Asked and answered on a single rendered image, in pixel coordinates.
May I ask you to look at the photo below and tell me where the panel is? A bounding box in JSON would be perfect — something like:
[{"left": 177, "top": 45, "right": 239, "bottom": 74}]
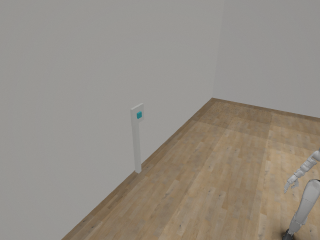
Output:
[{"left": 130, "top": 103, "right": 144, "bottom": 174}]

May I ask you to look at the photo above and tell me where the right robot hand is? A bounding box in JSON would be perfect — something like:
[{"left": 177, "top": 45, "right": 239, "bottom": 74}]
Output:
[{"left": 284, "top": 174, "right": 299, "bottom": 193}]

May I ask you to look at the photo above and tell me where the button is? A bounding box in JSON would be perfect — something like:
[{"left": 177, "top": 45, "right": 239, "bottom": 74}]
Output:
[{"left": 137, "top": 111, "right": 142, "bottom": 119}]

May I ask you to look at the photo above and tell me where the right robot thigh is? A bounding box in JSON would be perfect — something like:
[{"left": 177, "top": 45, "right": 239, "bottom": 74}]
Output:
[{"left": 295, "top": 179, "right": 320, "bottom": 225}]

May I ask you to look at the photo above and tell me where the robot right forearm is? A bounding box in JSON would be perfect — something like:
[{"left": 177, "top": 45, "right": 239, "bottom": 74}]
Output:
[{"left": 294, "top": 151, "right": 317, "bottom": 178}]

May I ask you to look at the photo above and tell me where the right robot foot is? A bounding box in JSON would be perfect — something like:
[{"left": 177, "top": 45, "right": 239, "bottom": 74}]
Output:
[{"left": 282, "top": 228, "right": 294, "bottom": 240}]

